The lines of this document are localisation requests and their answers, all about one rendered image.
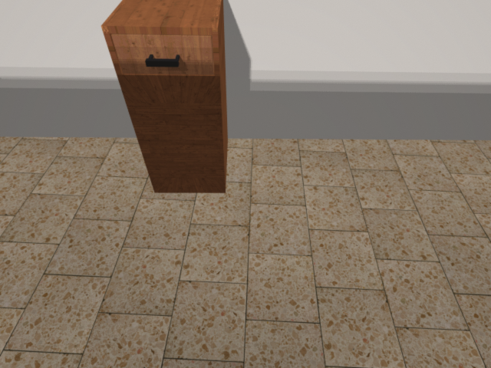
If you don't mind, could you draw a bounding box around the handle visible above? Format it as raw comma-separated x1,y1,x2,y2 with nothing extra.
145,54,180,67

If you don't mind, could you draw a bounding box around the cabinet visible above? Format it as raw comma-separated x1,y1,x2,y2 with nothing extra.
101,0,228,193

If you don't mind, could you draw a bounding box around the drawer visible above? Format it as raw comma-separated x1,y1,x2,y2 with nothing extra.
111,34,214,74

